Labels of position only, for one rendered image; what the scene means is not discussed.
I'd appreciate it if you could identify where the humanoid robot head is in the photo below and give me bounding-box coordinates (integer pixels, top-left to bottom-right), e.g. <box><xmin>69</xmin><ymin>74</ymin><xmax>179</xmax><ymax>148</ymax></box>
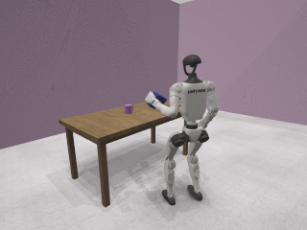
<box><xmin>182</xmin><ymin>55</ymin><xmax>203</xmax><ymax>83</ymax></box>

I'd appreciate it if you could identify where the right robot thigh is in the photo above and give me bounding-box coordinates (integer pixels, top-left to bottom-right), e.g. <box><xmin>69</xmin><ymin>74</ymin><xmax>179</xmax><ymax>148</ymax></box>
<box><xmin>186</xmin><ymin>128</ymin><xmax>209</xmax><ymax>165</ymax></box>

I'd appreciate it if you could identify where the sponge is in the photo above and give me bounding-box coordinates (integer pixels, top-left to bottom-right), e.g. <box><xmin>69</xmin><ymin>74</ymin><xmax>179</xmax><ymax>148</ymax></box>
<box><xmin>147</xmin><ymin>92</ymin><xmax>167</xmax><ymax>109</ymax></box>

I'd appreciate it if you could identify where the left robot hand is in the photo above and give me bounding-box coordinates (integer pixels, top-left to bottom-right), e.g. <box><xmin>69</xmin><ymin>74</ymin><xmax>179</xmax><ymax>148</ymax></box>
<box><xmin>145</xmin><ymin>91</ymin><xmax>155</xmax><ymax>104</ymax></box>

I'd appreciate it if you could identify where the left robot forearm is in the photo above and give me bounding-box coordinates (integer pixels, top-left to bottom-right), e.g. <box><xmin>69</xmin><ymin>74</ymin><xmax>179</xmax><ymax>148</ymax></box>
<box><xmin>151</xmin><ymin>99</ymin><xmax>172</xmax><ymax>116</ymax></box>

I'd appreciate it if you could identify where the right robot forearm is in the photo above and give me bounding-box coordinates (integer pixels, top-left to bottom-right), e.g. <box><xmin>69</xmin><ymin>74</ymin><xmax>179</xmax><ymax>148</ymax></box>
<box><xmin>202</xmin><ymin>108</ymin><xmax>219</xmax><ymax>125</ymax></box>

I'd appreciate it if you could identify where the right robot hand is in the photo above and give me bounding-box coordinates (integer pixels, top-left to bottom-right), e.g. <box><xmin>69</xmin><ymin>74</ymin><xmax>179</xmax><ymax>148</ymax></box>
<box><xmin>198</xmin><ymin>119</ymin><xmax>208</xmax><ymax>128</ymax></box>

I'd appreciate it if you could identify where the robot left upper arm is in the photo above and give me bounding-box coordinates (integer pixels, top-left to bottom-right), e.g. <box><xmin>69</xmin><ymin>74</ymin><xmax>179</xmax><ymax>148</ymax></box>
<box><xmin>167</xmin><ymin>82</ymin><xmax>182</xmax><ymax>119</ymax></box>

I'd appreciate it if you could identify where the robot right upper arm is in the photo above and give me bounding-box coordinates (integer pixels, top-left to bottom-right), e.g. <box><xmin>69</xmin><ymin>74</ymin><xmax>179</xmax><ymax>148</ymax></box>
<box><xmin>204</xmin><ymin>80</ymin><xmax>219</xmax><ymax>114</ymax></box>

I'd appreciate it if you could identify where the table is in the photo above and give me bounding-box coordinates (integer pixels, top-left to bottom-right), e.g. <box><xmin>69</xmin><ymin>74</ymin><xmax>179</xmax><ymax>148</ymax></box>
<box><xmin>59</xmin><ymin>102</ymin><xmax>189</xmax><ymax>207</ymax></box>

